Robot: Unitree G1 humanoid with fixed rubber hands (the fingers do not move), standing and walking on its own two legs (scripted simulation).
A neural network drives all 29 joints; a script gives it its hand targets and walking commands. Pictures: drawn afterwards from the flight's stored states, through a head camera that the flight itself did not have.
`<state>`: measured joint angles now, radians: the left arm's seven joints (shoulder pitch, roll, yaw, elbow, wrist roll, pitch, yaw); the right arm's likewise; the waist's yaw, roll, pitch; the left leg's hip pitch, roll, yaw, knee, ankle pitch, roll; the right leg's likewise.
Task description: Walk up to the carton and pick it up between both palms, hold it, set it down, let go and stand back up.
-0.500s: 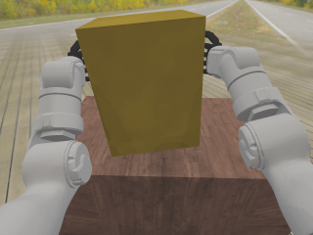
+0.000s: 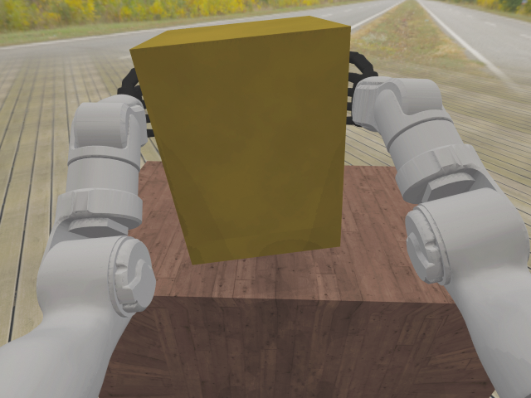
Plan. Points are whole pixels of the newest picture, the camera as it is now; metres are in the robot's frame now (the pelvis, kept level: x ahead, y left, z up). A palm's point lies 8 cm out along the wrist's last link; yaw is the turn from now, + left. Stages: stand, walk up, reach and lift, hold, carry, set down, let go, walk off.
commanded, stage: hold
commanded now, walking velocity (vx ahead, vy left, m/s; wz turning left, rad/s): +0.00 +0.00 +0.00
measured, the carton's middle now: (252, 136) +0.40 -0.01 +0.29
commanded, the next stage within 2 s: none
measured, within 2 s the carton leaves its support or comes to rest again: neither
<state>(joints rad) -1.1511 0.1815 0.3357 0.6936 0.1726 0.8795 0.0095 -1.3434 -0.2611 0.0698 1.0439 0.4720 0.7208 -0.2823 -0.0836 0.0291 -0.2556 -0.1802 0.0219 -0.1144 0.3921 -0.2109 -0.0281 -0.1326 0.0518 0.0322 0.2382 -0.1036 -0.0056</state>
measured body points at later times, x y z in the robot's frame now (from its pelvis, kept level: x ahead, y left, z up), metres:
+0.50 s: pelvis +0.00 +0.00 +0.00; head -0.10 +0.01 +0.44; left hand +0.39 +0.15 +0.34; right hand +0.38 -0.16 +0.36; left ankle +0.00 +0.13 -0.75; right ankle +0.01 -0.12 -0.75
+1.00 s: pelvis +0.00 +0.00 +0.00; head -0.10 +0.01 +0.44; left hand +0.39 +0.16 +0.34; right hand +0.38 -0.16 +0.35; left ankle +0.00 +0.13 -0.75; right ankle +0.01 -0.12 -0.75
